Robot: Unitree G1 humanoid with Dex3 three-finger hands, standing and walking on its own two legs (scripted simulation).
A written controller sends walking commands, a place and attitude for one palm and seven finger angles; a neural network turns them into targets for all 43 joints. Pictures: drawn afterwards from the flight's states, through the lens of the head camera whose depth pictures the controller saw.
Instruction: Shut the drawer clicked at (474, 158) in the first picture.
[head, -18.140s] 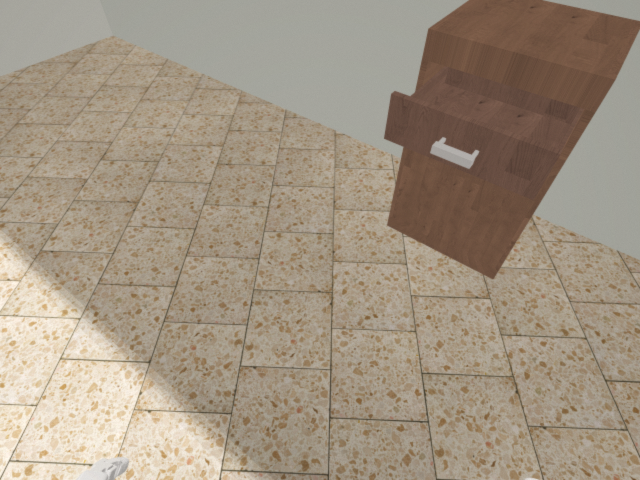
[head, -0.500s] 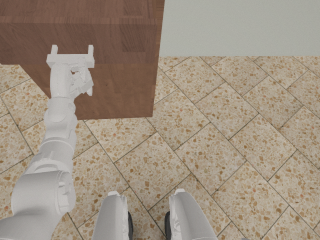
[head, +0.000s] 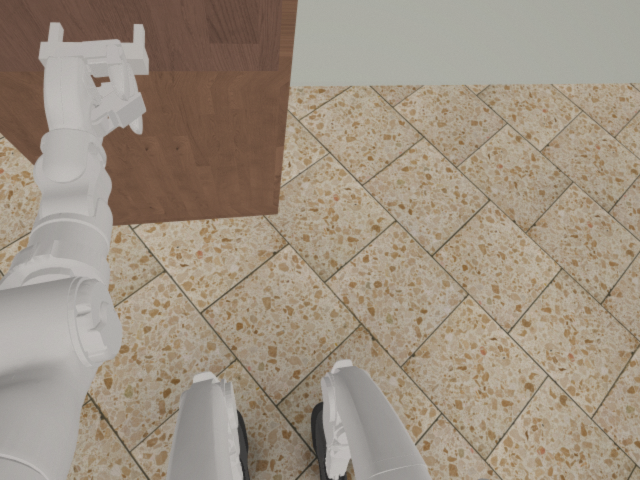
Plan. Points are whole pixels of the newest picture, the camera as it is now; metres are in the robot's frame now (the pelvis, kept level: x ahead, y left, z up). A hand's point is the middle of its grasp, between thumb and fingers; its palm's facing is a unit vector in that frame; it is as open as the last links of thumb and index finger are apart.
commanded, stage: push the drawer shut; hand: left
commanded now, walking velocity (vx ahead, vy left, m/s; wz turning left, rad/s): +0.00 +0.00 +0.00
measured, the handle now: (97, 45) +0.63 +0.20 +0.04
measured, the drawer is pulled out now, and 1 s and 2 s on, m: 0.03 0.00 0.00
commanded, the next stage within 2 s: pull the fist back off the drawer in 0.56 s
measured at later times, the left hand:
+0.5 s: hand (123, 70) +0.59 +0.17 +0.04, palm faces +0.02 -1.00 -0.04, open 3.0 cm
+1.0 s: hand (122, 69) +0.59 +0.17 +0.05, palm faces +0.01 -1.00 -0.05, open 3.1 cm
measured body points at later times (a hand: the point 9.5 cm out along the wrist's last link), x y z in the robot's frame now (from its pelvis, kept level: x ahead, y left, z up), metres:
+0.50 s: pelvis -0.01 +0.01 -0.01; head +0.20 +0.05 +0.38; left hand +0.58 +0.22 +0.05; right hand -0.04 -0.25 -0.11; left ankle +0.06 +0.11 -0.58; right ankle +0.04 -0.11 -0.58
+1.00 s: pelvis -0.03 +0.01 -0.02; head +0.19 +0.06 +0.37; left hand +0.59 +0.22 +0.05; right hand -0.06 -0.24 -0.11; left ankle +0.06 +0.11 -0.58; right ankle +0.04 -0.11 -0.58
